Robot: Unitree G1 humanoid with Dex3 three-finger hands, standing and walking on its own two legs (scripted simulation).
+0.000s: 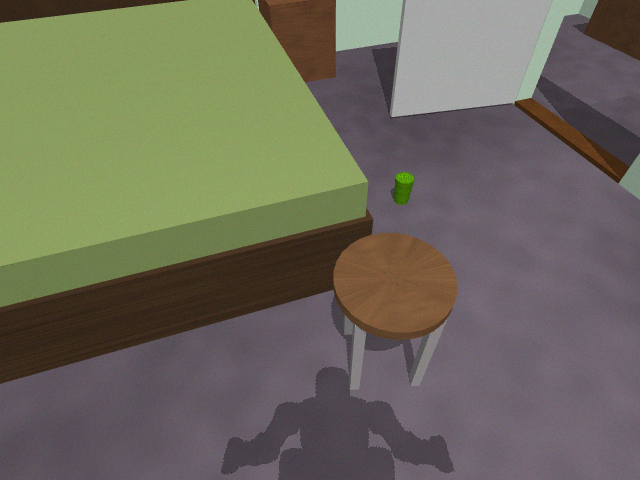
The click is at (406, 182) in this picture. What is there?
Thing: tapered cup
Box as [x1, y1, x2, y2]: [394, 172, 413, 204]
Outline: 401,172 398,173 395,177 394,200 399,204 404,204 407,202 411,185 413,182 413,176 409,173
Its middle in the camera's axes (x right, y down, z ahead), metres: +0.38 -0.22 +1.80
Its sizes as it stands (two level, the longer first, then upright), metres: 0.085 0.085 0.137
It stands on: the floor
